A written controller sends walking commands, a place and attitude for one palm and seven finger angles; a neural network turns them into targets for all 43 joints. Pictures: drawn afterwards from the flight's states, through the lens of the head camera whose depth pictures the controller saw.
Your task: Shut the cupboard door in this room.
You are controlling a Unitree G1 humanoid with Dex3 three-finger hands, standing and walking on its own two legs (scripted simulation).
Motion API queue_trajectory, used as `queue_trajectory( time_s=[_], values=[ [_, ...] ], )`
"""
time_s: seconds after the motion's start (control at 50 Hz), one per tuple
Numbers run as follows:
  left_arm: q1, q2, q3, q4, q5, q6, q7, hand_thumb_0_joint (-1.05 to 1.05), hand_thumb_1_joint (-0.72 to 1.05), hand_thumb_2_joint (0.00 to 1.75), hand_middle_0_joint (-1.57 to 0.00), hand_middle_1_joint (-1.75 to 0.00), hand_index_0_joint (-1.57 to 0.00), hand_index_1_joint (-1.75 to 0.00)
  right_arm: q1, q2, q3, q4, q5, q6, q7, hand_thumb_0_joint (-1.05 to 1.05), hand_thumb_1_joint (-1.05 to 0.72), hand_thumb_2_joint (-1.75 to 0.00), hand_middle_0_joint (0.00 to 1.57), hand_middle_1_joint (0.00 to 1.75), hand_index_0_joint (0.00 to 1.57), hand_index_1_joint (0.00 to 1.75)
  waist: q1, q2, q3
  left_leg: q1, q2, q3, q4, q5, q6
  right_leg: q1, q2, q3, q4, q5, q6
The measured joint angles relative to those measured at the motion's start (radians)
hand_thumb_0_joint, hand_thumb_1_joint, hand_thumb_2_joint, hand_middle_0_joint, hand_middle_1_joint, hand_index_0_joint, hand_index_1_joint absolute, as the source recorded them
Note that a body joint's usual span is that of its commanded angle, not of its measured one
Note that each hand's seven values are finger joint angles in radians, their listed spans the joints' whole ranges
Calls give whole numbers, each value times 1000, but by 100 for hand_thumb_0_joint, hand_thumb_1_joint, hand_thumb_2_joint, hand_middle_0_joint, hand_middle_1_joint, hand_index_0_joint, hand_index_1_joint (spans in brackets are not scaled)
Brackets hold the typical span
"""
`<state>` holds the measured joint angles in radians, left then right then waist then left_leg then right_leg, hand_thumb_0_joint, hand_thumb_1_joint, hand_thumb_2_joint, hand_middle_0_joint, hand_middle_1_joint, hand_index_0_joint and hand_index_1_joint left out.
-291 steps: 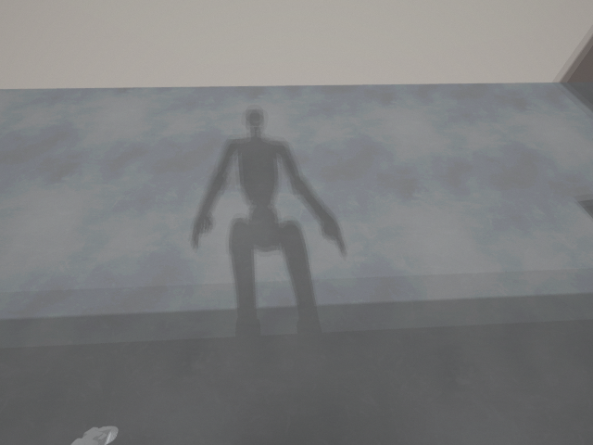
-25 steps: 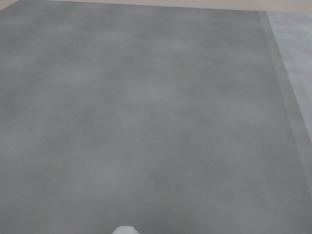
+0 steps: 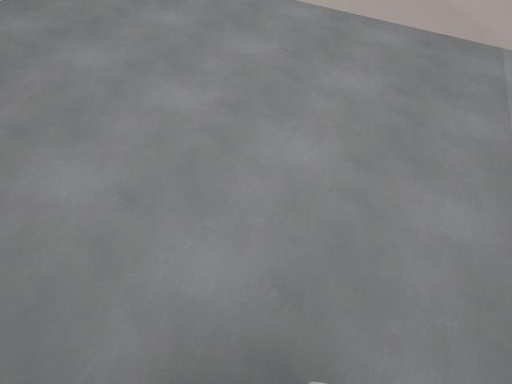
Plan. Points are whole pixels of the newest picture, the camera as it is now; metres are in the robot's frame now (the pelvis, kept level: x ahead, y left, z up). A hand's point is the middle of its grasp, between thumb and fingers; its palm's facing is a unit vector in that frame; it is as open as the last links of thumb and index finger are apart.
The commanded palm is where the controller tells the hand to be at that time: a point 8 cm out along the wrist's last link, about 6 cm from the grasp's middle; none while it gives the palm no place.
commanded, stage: turn or walk to find it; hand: left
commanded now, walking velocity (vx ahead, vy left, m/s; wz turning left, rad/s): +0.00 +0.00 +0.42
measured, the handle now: out of the picture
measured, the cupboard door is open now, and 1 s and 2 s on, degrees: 97 97 97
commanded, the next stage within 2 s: none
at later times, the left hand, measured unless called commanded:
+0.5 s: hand out of the picture -0.01 +0.16 -0.16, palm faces +0.26 -0.93 -0.26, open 7.3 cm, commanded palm none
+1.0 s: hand out of the picture -0.06 +0.21 -0.16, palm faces +0.45 -0.86 -0.25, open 7.4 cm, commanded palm none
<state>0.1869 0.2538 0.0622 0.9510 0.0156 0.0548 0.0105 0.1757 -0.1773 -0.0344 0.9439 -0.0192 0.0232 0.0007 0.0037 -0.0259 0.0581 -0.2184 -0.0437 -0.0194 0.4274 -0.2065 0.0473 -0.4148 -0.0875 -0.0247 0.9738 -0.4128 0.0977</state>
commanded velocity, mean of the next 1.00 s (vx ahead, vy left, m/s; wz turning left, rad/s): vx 0.00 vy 0.00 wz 0.42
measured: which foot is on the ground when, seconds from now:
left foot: down 0.00-0.16, up 0.18-0.62, down 0.64-1.00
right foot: up 0.00-0.14, down 0.16-0.64, up 0.66-1.00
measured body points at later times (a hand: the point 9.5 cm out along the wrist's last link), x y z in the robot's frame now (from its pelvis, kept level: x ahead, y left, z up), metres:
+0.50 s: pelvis -0.02 -0.04 +0.00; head +0.01 -0.06 +0.45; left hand -0.02 +0.21 -0.14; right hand +0.07 -0.29 -0.16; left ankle -0.08 +0.11 -0.68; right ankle -0.01 -0.14 -0.74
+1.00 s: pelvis -0.05 -0.02 +0.00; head -0.02 -0.01 +0.44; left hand -0.08 +0.25 -0.14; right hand +0.13 -0.20 -0.15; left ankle -0.08 +0.09 -0.74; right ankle +0.00 -0.14 -0.71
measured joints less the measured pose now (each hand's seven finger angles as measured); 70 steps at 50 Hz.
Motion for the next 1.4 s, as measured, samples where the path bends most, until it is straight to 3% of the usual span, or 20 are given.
queue_trajectory(
  time_s=[0.1,0.16,0.2,0.24,0.3,0.36,0.52,0.58,0.62,0.64,0.7,0.76,0.88,1.0,1.06,1.12,1.18,1.24,1.3,1.4],
  values=[
    [-40,-30,-12,-28,-6,-9,3,0,91,90,-20,-30,-20,-30,34,-11,-12,13,-6,13,1,1,-90,-90,21,30,21,30,-30,28,1,-30,-13,-40,29,1,-18,70,33,2,-187,-15,-16],
    [-46,-45,-22,-50,-9,-29,3,0,91,90,-20,-30,-20,-30,60,-23,-21,21,-2,22,4,1,-90,-90,21,30,21,30,-36,41,-8,-68,-27,-63,82,-16,-39,154,46,-10,-397,91,-34],
    [-46,-67,-30,-54,-1,-44,6,0,91,90,-20,-30,-20,-30,68,-40,-33,29,3,31,5,1,-90,-90,21,30,21,30,-39,74,-3,-116,-19,-75,199,-116,-53,163,58,-38,-407,96,-91],
    [-35,-81,-37,-60,0,-48,7,0,91,90,-20,-30,-20,-30,77,-50,-43,37,-1,47,6,1,-90,-90,21,30,20,30,-41,78,-3,-182,-26,-62,401,-226,-66,172,44,-61,-404,95,-120],
    [-14,-96,-41,-55,0,-48,7,0,91,90,-20,-30,-20,-30,81,-67,-54,49,-5,58,15,1,-90,-90,20,30,20,30,-42,82,0,-252,0,-36,645,-195,-85,202,31,-89,-441,113,-127],
    [2,-103,-42,-41,2,-48,9,0,90,90,-20,-30,-20,-30,84,-75,-57,56,-6,59,18,1,-91,-90,20,30,20,30,-43,77,4,-268,37,-24,727,-155,-107,220,18,-119,-465,124,-127],
    [44,-77,-30,-9,12,-50,7,0,91,90,-21,-30,-20,-30,44,-71,-43,69,1,65,16,1,-91,-90,20,30,20,30,-8,36,22,-165,84,26,499,-232,-123,215,-33,-181,-450,117,-110],
    [57,-53,-22,5,15,-44,5,0,91,90,-21,-30,-20,-30,10,-64,-32,55,7,54,15,1,-91,-90,20,30,20,30,8,18,30,-106,80,61,355,-234,-112,197,-56,-203,-414,104,-93],
    [68,-34,-14,15,11,-36,4,0,91,90,-21,-30,-20,-30,-6,-62,-26,37,8,38,16,1,-91,-90,20,30,20,30,12,8,28,-48,75,86,208,-148,-101,176,-73,-219,-367,82,-75],
    [76,-25,-10,17,7,-29,4,0,91,90,-20,-30,-20,-30,-11,-62,-24,27,6,27,17,1,-91,-90,20,30,20,30,13,5,21,-31,72,88,154,-109,-67,153,-81,-220,-323,66,-64],
    [74,9,1,35,4,6,10,0,91,90,-20,-30,-20,-30,-36,-36,-14,12,2,7,12,1,-91,-90,20,30,20,30,27,-31,26,-44,52,91,181,-122,-23,58,-64,-111,-92,-101,-38],
    [61,19,5,45,2,16,5,1,91,90,-20,-30,-20,-30,-40,-22,-3,3,-1,1,2,1,-90,-90,20,30,20,30,24,-25,18,-25,47,68,128,-92,-20,-5,-32,-58,64,-66,-26],
    [30,7,-1,13,-1,2,-3,1,91,90,-20,-30,-20,-30,-30,-12,4,0,1,1,1,1,-90,-90,21,30,20,30,16,-4,7,-2,28,21,38,-26,-14,-11,-8,-20,29,-14,-9],
    [-11,-27,-14,-22,-5,-9,-1,0,91,90,-20,-30,-20,-30,-5,-18,-8,1,-5,14,5,1,-90,-90,21,30,21,30,-13,29,4,-31,12,-28,52,-15,-30,65,24,-15,-179,-19,-17],
    [-14,-40,-22,-45,-6,-31,-1,0,91,90,-20,-30,-20,-30,16,-27,-19,4,-1,24,8,1,-90,-90,21,30,21,30,-18,38,-5,-71,-4,-49,106,-32,-49,152,36,-27,-390,89,-32],
    [-13,-70,-33,-53,4,-47,3,0,91,90,-20,-30,-20,-30,28,-50,-37,12,1,41,8,1,-90,-90,21,30,21,30,-23,77,1,-156,-7,-63,317,-198,-61,154,40,-66,-385,90,-102],
    [4,-88,-38,-54,4,-49,5,0,91,90,-20,-30,-20,-30,37,-66,-48,27,-3,56,15,1,-90,-90,20,30,20,30,-22,81,6,-242,-3,-40,598,-221,-75,177,22,-94,-411,104,-116],
    [17,-95,-40,-42,6,-46,7,0,91,90,-20,-30,-20,-30,47,-74,-53,37,-4,59,21,1,-91,-90,20,30,20,30,-28,79,10,-270,28,-19,714,-176,-95,198,9,-123,-443,119,-113],
    [28,-95,-40,-30,9,-47,8,0,90,90,-20,-30,-20,-30,53,-73,-51,49,-4,62,22,1,-91,-90,20,30,20,30,-25,62,14,-242,55,-3,673,-187,-111,208,-10,-148,-455,122,-109],
    [43,-77,-34,-14,15,-50,4,0,90,90,-20,-30,-20,-30,31,-63,-36,60,4,60,19,1,-91,-90,20,30,20,30,-2,28,29,-148,76,40,448,-247,-114,199,-46,-181,-433,113,-91]
  ],
)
